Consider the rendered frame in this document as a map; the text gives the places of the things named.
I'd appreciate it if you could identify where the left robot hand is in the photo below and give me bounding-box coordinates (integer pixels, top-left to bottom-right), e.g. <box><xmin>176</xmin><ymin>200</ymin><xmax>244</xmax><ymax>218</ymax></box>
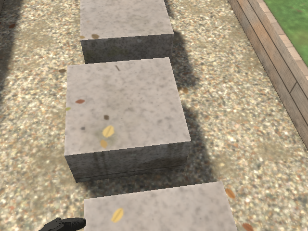
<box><xmin>39</xmin><ymin>218</ymin><xmax>87</xmax><ymax>231</ymax></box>

